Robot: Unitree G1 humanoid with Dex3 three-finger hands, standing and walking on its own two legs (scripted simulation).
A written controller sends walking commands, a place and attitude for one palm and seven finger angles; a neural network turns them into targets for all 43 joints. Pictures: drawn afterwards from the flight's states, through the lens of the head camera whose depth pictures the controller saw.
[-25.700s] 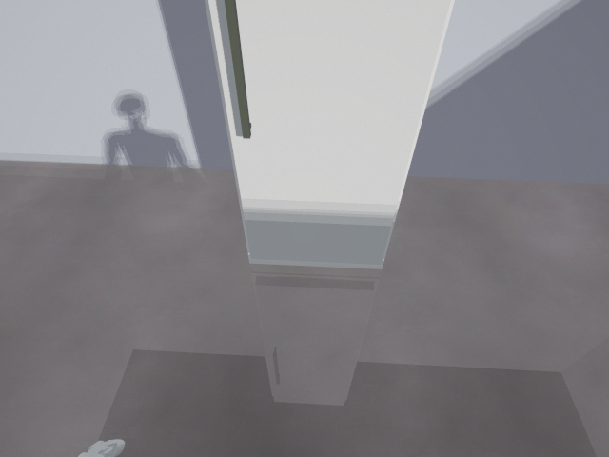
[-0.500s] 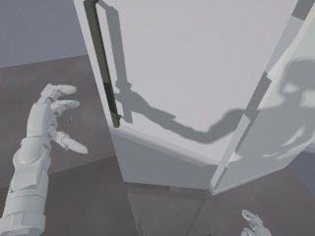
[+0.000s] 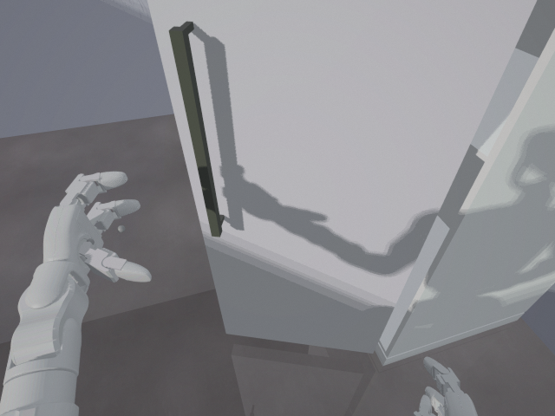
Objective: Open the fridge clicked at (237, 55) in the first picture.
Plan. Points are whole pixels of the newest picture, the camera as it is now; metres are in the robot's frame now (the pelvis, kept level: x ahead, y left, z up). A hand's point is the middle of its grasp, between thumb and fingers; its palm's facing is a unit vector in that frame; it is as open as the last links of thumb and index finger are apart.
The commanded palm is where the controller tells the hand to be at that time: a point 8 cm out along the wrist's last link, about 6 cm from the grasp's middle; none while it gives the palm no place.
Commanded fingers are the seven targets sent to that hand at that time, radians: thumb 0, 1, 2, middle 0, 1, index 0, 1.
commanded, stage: draw the hand back to the body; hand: left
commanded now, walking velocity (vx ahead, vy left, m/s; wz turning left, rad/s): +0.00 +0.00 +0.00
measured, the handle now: (205, 149) +0.52 +0.20 +0.13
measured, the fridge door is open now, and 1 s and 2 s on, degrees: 65 65 65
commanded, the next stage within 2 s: step back with the hand held close in 1.40 s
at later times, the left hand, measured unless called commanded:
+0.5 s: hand (94, 257) +0.26 +0.27 +0.14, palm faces +0.38 -0.89 -0.26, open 13.7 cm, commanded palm +0.21 +0.30 +0.16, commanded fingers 0.00 -0.01 0.46 -0.23 -0.83 -0.23 -0.83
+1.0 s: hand (67, 266) +0.23 +0.28 +0.16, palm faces +0.44 -0.82 -0.37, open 9.0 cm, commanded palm +0.17 +0.31 +0.18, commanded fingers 0.00 0.90 0.90 -0.20 -0.30 -0.20 -0.30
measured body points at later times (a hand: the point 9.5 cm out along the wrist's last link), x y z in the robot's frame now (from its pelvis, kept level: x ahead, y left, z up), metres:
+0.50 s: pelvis +0.02 +0.00 +0.01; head +0.00 -0.01 +0.46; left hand +0.23 +0.31 +0.16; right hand +0.21 -0.21 -0.06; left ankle +0.04 +0.12 -0.73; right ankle +0.00 -0.12 -0.73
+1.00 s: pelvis +0.03 +0.01 +0.01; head +0.00 -0.01 +0.46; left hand +0.20 +0.32 +0.18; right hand +0.22 -0.22 -0.07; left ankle +0.04 +0.12 -0.73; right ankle +0.00 -0.12 -0.73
